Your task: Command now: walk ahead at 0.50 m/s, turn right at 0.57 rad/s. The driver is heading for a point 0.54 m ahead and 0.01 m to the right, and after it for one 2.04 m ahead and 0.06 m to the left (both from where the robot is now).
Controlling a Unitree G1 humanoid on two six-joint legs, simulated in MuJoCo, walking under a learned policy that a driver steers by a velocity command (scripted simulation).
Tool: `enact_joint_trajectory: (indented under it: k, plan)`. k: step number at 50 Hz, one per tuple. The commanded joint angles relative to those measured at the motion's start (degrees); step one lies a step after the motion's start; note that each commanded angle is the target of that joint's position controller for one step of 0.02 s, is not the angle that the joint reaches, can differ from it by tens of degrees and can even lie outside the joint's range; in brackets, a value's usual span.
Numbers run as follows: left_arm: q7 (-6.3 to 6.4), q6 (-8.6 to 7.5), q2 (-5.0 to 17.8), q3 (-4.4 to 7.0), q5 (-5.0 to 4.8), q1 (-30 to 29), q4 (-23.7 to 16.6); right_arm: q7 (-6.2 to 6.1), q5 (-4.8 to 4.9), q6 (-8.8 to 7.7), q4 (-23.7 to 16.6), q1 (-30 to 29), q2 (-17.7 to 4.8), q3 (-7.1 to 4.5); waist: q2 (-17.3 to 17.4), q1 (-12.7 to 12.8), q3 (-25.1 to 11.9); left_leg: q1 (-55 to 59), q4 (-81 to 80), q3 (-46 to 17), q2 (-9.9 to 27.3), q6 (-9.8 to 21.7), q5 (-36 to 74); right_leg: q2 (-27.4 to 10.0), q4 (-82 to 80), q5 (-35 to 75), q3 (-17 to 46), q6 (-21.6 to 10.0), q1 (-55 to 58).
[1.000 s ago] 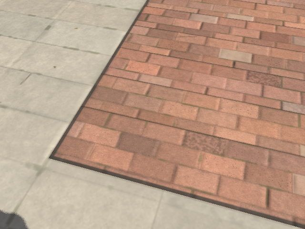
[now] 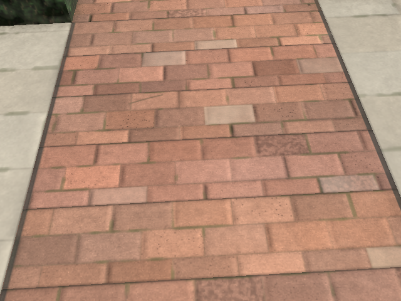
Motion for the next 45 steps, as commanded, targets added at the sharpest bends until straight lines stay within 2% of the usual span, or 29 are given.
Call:
enact_joint_trajectory:
  k: [1,4,7,9,13,16,17,18,19,20,21,22,23,24,25,26,28,30,33,36,38,40,41,42,43,44,45]
  plan:
    - [0.78,-1.23,6.68,1.66,1.04,2.05,-4.17,-0.25,-1.22,-1.5,-5.43,-1.16,-7.49,-1.89,-3.73,-0.21,-7.7,-16.76,-2.53,-4.43,3.81,0.42,6.43,-14.94,-18.48,7.56,24.31,-10.81,18.11]
    - [1.73,-1.61,7.47,1.97,0.65,2.8,-4.02,-0.23,-1.84,-0.03,-5.54,-1.66,-5.68,-1.59,-2.21,-0.73,-6.6,-14.6,-9.55,-2.84,3.07,-2.17,9.9,-12.67,-20.03,14.63,19.24,-11.11,12.41]
    - [2.78,-1.38,8.68,2.31,0.2,5.69,-2.86,-0.13,-1.94,0.15,-7.51,-8.46,-3.71,-0.74,-2.87,1.52,-4.63,-15.34,-22.24,-2.43,1.14,-3.69,20.39,-10.27,-19.86,14.24,16.19,-9.02,10.89]
    - [3.16,-1.0,8.73,2.35,0.0,7.06,-2.31,0.37,-1.52,-0.17,-8.36,-12.45,-2.82,-0.27,-4.37,3.2,-4.1,-12.52,-30.6,-2.23,-0.77,-3.79,26.67,-8.9,-19.34,9.67,15.48,-7.35,9.85]
    - [3.43,-0.41,8.82,2.48,-0.45,10.35,-0.77,1.5,-0.52,-1.08,-9.95,-17.28,-4.22,-0.46,-5.18,4.87,-3.18,-9.43,-38.54,-3.37,-2.76,-2.87,28.7,-10.65,-16.34,4.7,20.05,-6.36,12.38]
    - [3.77,0.15,8.61,2.62,-0.31,10.15,-0.59,1.95,-0.36,-1.85,-9.72,-15.3,-6.23,-1.29,-7.03,3.22,-3.55,-6.36,-41.21,-4.31,-3.09,-0.86,22.36,-12.37,-11.42,5.53,24.83,-5.19,16.55]
    - [3.76,0.36,8.35,2.61,-0.23,9.4,-0.78,1.82,-0.34,-2.11,-9.01,-12.36,-6.78,-1.7,-7.93,1.55,-4.24,-2.56,-42.39,-3.5,-3.36,0.21,20.69,-12.03,-9.25,7.37,25.48,-4.51,16.58]
    - [3.64,0.4,6.89,2.1,-0.1,8.66,-1.21,1.44,-0.7,-2.37,-7.64,-7.0,-7.99,-2.49,-7.55,-1.27,-7.06,5.67,-44.49,-2.77,-3.07,1.86,21.13,-9.49,-4.06,10.53,24.2,-2.96,15.37]
    - [3.33,0.23,3.74,0.87,0.55,8.33,-2.19,0.98,-1.75,-2.58,-6.83,0.83,-10.52,-3.3,-3.63,-4.87,-14.43,19.87,-42.94,-9.25,4.42,5.32,18.89,-6.24,9.6,6.73,20.41,-0.93,9.72]
    - [3.39,-0.31,-0.17,-0.32,-0.48,16.13,-3.35,0.9,-2.67,-1.96,-5.13,7.71,-15.44,-4.49,12.75,-2.73,-22.83,40.3,-46.12,-33.46,17.51,14.59,8.31,2.42,29.2,-15.35,12.14,3.63,-9.67]
    - [3.54,-0.65,3.73,-0.13,-1.25,17.93,-2.5,1.54,-0.98,-1.62,-4.05,8.77,-11.9,-3.85,16.42,-2.92,-21.95,41.09,-51.24,-46.69,20.81,16.58,-5.89,-0.41,38.66,-23.63,12.2,4.48,-19.28]
    - [3.51,-0.56,7.63,0.87,-1.2,12.94,-1.99,1.49,-0.56,-1.38,-4.58,6.13,-7.47,-2.66,9.46,-4.29,-13.74,34.14,-52.73,-39.25,18.04,14.15,-8.38,-2.84,41.67,-18.43,12.64,4.84,-21.63]
    - [3.55,-0.42,7.93,0.97,-0.46,8.41,-2.78,1.43,-1.03,-0.89,-4.85,3.3,-5.92,-2.03,5.11,-3.94,-8.92,27.13,-52.99,-30.98,15.37,12.28,-2.55,-4.67,41.18,-14.36,10.23,5.01,-20.57]
    - [3.41,-0.63,7.22,0.98,0.31,5.27,-3.73,1.45,-1.36,-0.59,-4.47,1.35,-4.83,-1.54,3.68,-3.13,-5.11,20.84,-54.2,-25.45,13.06,12.02,4.41,-5.95,38.27,-11.73,9.65,5.02,-19.61]
    - [3.09,-0.72,6.33,1.04,0.4,4.54,-4.06,1.36,-1.75,-0.63,-4.13,0.5,-3.88,-1.07,4.43,-1.79,-3.84,17.01,-55.44,-21.28,11.17,11.57,9.35,-7.42,35.46,-9.84,9.49,4.79,-17.29]
    - [2.8,-0.69,5.17,0.82,0.11,5.1,-4.01,1.36,-1.79,-0.75,-3.73,0.28,-3.59,-0.92,5.61,-0.89,-3.69,14.87,-56.58,-18.6,9.96,11.49,12.37,-8.02,33.11,-9.04,8.81,4.73,-15.13]
    - [2.5,-0.79,3.02,0.16,0.61,4.66,-4.42,1.49,-0.85,-0.95,-2.58,1.23,-4.37,-0.96,5.9,-0.02,-3.78,13.04,-58.24,-16.13,9.11,13.16,17.83,-8.86,27.6,-8.77,6.15,5.18,-13.95]
    - [2.36,-1.36,1.66,-0.64,1.33,0.98,-5.78,1.28,-0.13,-0.68,-1.97,1.82,-6.62,-1.47,4.89,-0.53,-3.2,12.13,-59.54,-14.25,8.97,14.35,22.01,-9.31,19.73,-5.56,4.47,6.05,-13.79]
    - [1.73,-2.37,0.69,-1.38,1.08,-4.82,-6.69,0.84,0.4,0.16,-1.08,3.37,-8.7,-1.99,4.12,-2.23,-2.78,9.85,-59.4,-10.09,6.8,13.04,24.26,-7.64,6.92,4.03,3.11,7.07,-8.53]
    - [1.16,-2.98,1.84,-1.13,0.43,-9.34,-7.61,0.67,0.85,0.91,0.37,7.26,-9.42,-2.1,4.45,-3.75,-2.86,10.43,-57.73,-10.62,7.29,12.12,24.03,-5.52,0.42,9.02,2.82,7.74,-4.17]
    - [0.87,-3.46,3.07,-0.65,0.15,-10.65,-8.25,0.43,1.1,1.47,0.96,8.58,-9.51,-2.11,5.01,-3.3,-2.86,11.94,-55.73,-12.93,8.41,11.06,21.67,-5.13,-3.01,8.2,3.62,6.95,-1.72]
    - [0.97,-3.84,4.61,0.21,0.09,-7.43,-7.36,0.12,1.09,1.99,1.13,8.17,-9.74,-2.15,5.4,-0.37,-3.99,11.4,-51.93,-13.68,8.29,9.29,21.53,-4.89,-6.78,7.41,3.27,5.39,5.61]
    - [1.43,-3.86,6.23,1.17,0.42,-2.51,-5.85,0.06,0.75,2.04,1.05,8.3,-8.63,-1.75,5.0,2.1,-6.58,9.53,-46.7,-12.41,5.98,7.89,24.86,-4.77,-7.94,6.18,2.74,4.08,13.8]
    - [2.09,-3.9,9.12,2.27,1.39,5.43,-4.78,0.21,0.02,1.79,0.0,7.28,-5.71,-0.67,2.39,6.2,-12.49,3.41,-34.11,-9.86,2.54,5.71,21.22,-11.35,-6.89,5.3,8.33,1.11,26.31]
    - [2.59,-3.12,14.3,3.51,2.39,12.37,-3.97,0.07,-0.51,1.03,-1.86,11.22,-0.36,0.96,-10.97,6.75,-21.04,-13.71,-14.24,-2.86,-4.41,1.88,1.55,-25.22,-7.77,2.02,26.36,-5.15,44.83]
    - [2.17,-2.61,12.38,3.16,2.01,14.29,-2.6,-0.03,1.11,0.53,-2.35,12.86,-2.79,0.59,-17.01,6.51,-22.92,-22.86,-2.86,-4.99,-4.12,1.3,-10.42,-29.39,-13.81,-10.35,41.27,-9.61,44.55]
    - [2.02,-2.67,8.34,1.98,1.29,11.27,-2.62,-0.08,1.86,0.75,-2.23,9.65,-7.33,-0.8,-10.71,6.35,-14.78,-26.15,1.77,-6.62,-1.14,1.4,-6.15,-26.88,-15.48,-14.69,35.27,-7.77,38.15]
